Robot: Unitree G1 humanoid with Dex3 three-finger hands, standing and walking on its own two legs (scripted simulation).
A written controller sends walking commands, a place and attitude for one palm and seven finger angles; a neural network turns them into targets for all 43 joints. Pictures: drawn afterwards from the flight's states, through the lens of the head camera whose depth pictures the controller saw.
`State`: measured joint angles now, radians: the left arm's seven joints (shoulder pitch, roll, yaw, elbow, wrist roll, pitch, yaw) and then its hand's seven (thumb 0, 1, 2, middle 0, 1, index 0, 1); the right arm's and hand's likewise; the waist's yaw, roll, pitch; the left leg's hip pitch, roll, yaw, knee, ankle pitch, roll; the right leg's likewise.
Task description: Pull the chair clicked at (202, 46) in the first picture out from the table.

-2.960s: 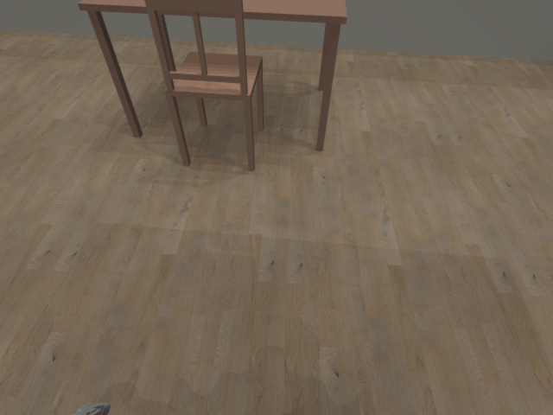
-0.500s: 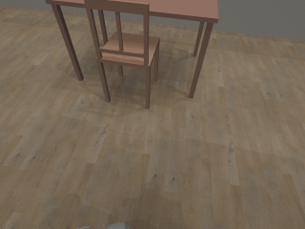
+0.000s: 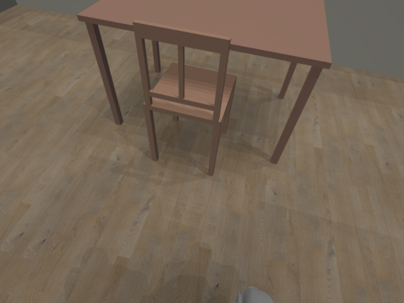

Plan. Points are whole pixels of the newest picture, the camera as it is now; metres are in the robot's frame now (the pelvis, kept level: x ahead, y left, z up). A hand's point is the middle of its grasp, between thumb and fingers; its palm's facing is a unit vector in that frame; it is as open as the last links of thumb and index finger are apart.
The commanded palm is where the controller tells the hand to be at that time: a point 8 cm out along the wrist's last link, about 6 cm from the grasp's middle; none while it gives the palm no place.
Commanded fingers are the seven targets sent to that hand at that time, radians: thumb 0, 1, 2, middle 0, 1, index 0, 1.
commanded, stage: walk to a spot facing it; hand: left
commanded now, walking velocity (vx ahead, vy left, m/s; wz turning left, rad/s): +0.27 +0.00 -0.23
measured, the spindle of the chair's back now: (181, 73) +0.97 +0.16 -0.11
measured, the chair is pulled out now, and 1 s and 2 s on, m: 0.00 0.00 0.00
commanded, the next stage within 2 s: turn to face it in 0.02 s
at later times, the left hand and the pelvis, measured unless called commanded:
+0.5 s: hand (163, 252) +0.26 +0.11 -0.17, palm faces -0.07 -0.97 -0.22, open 7.2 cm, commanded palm none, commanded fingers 0.00 0.90 0.90 -0.20 -0.30 -0.20 -0.30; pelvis +0.17 -0.06 -0.01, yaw -7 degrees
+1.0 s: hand (167, 236) +0.30 +0.11 -0.17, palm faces -0.22 -0.96 -0.19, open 7.4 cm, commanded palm none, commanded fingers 0.00 0.90 0.90 -0.20 -0.30 -0.20 -0.30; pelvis +0.24 -0.07 +0.00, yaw -14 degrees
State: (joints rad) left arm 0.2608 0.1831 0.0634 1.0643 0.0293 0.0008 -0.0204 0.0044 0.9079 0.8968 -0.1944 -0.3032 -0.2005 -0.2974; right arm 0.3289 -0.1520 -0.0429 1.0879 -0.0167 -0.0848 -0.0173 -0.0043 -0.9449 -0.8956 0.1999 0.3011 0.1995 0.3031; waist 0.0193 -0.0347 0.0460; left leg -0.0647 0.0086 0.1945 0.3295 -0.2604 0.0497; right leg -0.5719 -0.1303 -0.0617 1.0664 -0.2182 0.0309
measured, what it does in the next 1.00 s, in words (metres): walks ahead: right foot, then left foot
